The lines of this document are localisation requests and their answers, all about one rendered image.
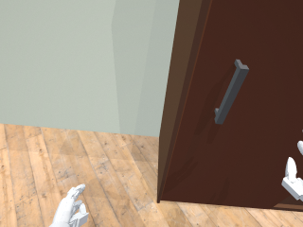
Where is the handle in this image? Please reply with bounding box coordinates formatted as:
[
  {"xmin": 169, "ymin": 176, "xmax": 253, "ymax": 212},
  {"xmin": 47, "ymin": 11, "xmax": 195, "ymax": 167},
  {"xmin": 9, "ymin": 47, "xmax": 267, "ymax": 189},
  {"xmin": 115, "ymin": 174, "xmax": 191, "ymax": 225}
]
[{"xmin": 214, "ymin": 59, "xmax": 250, "ymax": 125}]

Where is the wardrobe door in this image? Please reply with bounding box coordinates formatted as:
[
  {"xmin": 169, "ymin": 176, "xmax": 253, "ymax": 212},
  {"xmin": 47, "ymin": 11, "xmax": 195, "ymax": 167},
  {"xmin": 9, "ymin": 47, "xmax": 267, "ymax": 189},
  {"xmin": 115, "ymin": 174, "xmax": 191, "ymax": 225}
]
[
  {"xmin": 279, "ymin": 195, "xmax": 303, "ymax": 206},
  {"xmin": 161, "ymin": 0, "xmax": 303, "ymax": 210}
]

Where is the robot right hand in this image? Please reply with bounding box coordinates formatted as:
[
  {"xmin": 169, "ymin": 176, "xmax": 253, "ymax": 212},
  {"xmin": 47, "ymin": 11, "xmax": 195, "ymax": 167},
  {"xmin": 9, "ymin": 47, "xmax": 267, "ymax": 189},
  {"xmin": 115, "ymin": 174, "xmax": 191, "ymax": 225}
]
[{"xmin": 281, "ymin": 130, "xmax": 303, "ymax": 201}]

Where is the robot left hand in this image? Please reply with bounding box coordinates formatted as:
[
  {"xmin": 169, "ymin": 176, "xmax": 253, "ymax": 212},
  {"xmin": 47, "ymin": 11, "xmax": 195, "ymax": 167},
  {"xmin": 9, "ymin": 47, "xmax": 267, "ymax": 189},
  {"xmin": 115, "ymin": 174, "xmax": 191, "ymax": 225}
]
[{"xmin": 52, "ymin": 183, "xmax": 89, "ymax": 227}]

